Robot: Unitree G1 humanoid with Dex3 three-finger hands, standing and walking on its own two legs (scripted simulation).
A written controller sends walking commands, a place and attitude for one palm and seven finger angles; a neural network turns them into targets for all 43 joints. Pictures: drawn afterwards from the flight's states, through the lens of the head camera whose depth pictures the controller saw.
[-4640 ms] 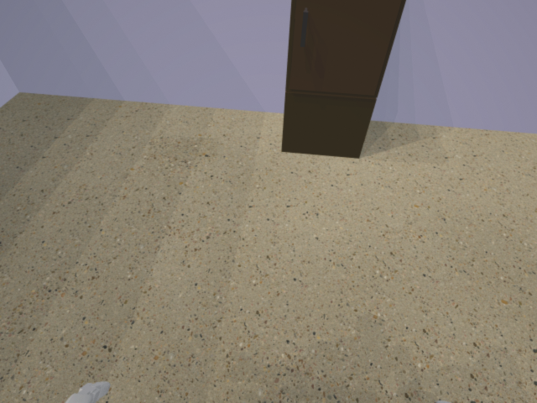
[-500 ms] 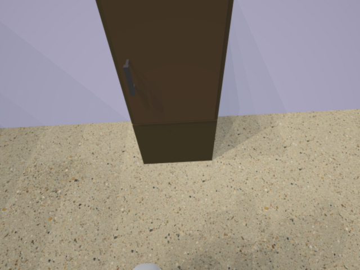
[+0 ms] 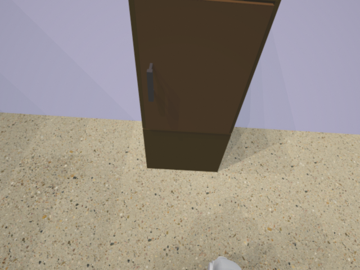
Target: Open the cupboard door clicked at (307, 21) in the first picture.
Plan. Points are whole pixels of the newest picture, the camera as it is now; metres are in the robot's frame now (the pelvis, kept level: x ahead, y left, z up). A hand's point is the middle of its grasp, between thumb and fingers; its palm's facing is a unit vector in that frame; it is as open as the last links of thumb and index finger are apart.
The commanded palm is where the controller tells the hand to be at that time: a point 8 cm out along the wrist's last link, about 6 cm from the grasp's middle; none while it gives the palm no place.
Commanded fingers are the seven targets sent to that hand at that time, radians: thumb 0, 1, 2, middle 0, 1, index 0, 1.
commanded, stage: take the last steps up to it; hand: left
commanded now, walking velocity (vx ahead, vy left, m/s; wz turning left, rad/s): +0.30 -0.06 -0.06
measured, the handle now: (151, 82) +0.76 +0.16 -0.05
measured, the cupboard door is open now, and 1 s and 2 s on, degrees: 0 0 0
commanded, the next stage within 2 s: come to a stop and stand still in 0.50 s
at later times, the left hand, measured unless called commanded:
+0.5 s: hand (135, 253) +0.19 +0.13 -0.17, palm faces +0.05 -0.98 -0.19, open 7.3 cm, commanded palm none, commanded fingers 0.00 0.90 0.90 -0.20 -0.30 -0.20 -0.30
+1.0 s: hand (132, 227) +0.26 +0.15 -0.18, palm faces +0.05 -0.97 -0.22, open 7.4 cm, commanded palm none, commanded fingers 0.00 0.90 0.90 -0.20 -0.30 -0.20 -0.30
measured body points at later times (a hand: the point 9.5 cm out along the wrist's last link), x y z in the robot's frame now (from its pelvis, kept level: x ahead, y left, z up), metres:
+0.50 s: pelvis +0.16 -0.05 +0.00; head +0.18 -0.05 +0.45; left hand +0.19 +0.18 -0.16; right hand +0.21 -0.29 -0.16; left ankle +0.23 +0.08 -0.70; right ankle +0.17 -0.14 -0.74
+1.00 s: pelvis +0.21 -0.05 +0.00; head +0.24 -0.03 +0.44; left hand +0.25 +0.20 -0.17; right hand +0.27 -0.29 -0.15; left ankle +0.26 +0.06 -0.74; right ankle +0.20 -0.20 -0.68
